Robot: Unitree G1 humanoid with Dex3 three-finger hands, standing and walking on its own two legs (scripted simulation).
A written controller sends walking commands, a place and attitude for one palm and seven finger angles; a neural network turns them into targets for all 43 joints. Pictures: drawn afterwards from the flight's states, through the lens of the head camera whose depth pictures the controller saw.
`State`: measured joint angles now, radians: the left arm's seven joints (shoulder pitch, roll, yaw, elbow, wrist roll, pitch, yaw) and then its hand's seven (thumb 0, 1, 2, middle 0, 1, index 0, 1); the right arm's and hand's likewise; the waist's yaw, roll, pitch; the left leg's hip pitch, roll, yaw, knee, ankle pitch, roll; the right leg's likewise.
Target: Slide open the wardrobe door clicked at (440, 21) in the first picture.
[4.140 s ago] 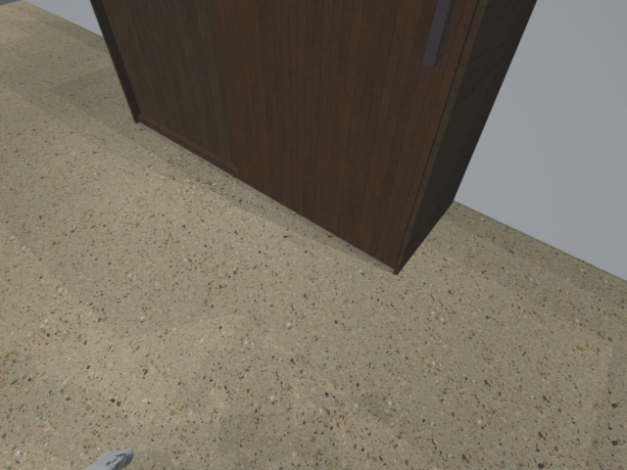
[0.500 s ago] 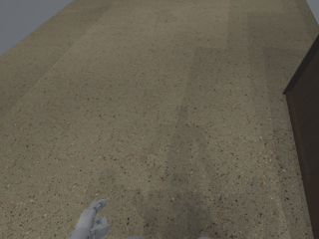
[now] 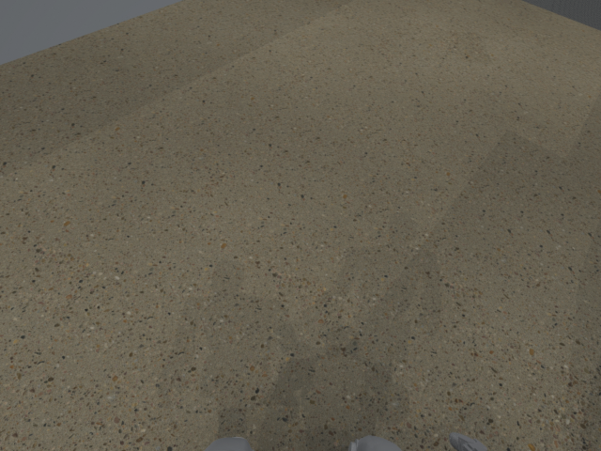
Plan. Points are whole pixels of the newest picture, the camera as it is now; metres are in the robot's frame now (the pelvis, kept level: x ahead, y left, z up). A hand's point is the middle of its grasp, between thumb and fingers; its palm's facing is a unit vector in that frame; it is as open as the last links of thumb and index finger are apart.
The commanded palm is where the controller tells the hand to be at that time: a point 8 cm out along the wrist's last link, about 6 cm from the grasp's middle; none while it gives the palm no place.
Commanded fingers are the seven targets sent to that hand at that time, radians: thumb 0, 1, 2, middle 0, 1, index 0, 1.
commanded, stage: walk to a spot facing it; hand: right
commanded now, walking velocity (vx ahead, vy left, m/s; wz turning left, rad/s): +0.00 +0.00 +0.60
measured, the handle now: out of the picture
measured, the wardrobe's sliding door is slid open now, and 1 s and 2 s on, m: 0.00 0.00 0.00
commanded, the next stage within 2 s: turn to face it in 1.78 s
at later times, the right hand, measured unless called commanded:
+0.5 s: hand out of the picture +0.13 -0.25 -0.16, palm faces -0.24 +0.95 -0.19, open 7.3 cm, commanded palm none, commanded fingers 0.00 -0.90 -0.90 0.20 0.30 0.20 0.30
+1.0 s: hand (376, 427) +0.18 -0.11 -0.13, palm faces -0.57 +0.77 -0.28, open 7.3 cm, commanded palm none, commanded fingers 0.00 -0.90 -0.90 0.20 0.30 0.20 0.30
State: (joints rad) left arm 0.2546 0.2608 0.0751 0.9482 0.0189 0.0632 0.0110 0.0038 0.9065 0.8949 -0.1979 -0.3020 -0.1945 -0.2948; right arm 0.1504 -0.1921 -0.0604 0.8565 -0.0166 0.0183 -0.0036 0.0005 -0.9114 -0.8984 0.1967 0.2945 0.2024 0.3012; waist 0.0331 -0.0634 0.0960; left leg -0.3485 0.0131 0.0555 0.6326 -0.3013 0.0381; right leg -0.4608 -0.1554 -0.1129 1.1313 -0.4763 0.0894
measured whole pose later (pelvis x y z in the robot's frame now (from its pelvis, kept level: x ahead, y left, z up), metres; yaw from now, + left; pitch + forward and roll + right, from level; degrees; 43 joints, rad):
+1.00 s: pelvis -0.02 -0.01 +0.01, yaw +37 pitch +0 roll -1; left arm 0.23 0.25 0.08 0.95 0.02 0.07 0.01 0.00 0.90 0.89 -0.20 -0.30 -0.20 -0.29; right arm 0.16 -0.19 -0.05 0.89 -0.01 0.02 0.00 0.00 -0.91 -0.90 0.20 0.29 0.20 0.30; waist 0.03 -0.05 0.07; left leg -0.25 -0.02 0.02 0.53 -0.28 0.05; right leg -0.49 -0.14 -0.07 1.11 -0.39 0.10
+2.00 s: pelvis +0.10 +0.08 +0.00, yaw +72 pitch +0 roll +0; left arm 0.30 0.20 0.06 0.99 0.01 0.05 0.01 0.00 0.90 0.89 -0.20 -0.30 -0.20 -0.30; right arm 0.09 -0.20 -0.05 0.88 -0.01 0.00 -0.01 0.00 -0.91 -0.90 0.20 0.29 0.20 0.30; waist 0.05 -0.03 0.12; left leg -0.33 -0.02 0.09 0.65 -0.31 0.06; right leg -0.39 -0.15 -0.11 1.21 -0.51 0.08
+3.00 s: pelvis +0.11 +0.09 +0.00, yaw +108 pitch +0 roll -2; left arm 0.28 0.25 0.08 0.97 0.02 0.07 0.01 0.00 0.90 0.89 -0.20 -0.30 -0.20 -0.29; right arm 0.13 -0.19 -0.06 0.87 -0.01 0.02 -0.01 0.00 -0.91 -0.90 0.20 0.29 0.20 0.30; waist 0.05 -0.06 0.07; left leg -0.27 -0.01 0.06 0.59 -0.33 0.06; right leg -0.45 -0.15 -0.12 1.08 -0.47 0.09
